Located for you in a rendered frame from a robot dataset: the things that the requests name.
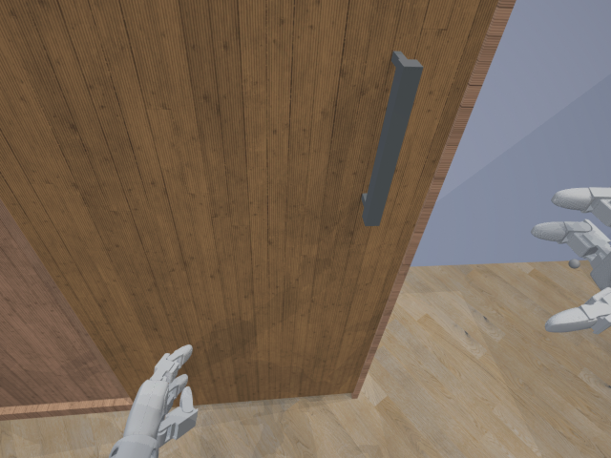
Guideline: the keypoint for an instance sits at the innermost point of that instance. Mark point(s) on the handle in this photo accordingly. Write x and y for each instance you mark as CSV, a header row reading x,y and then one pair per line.
x,y
402,94

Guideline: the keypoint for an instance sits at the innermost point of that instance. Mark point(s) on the robot left forearm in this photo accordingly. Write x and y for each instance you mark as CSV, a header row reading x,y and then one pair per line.
x,y
135,446

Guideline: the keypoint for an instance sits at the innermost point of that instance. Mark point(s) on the left robot hand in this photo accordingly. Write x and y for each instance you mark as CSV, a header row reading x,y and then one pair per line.
x,y
155,398

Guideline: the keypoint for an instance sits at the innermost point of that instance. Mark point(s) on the wardrobe door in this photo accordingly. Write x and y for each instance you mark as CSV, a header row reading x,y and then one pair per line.
x,y
46,354
191,172

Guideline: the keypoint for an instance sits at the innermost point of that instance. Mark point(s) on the right robot hand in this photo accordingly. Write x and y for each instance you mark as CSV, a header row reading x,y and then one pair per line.
x,y
588,242

